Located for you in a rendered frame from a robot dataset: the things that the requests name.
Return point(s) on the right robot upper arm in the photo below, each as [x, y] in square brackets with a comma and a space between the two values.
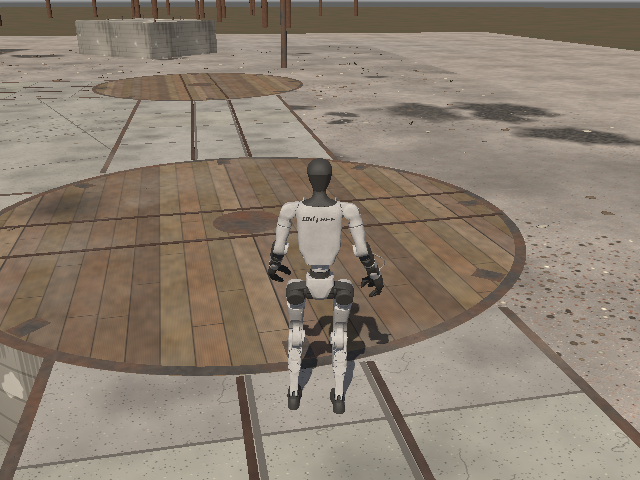
[351, 212]

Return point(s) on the left robot shin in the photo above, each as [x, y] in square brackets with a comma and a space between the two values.
[294, 363]

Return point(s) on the left robot hand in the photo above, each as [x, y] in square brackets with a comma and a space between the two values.
[274, 276]

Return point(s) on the right robot forearm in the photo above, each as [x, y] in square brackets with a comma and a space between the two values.
[370, 264]

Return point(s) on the left robot upper arm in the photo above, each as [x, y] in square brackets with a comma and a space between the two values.
[288, 212]

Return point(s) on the left robot forearm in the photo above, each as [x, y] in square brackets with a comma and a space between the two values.
[275, 260]

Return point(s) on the right robot hand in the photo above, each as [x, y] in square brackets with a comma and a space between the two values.
[378, 283]

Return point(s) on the right robot thigh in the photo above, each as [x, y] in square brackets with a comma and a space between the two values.
[342, 302]

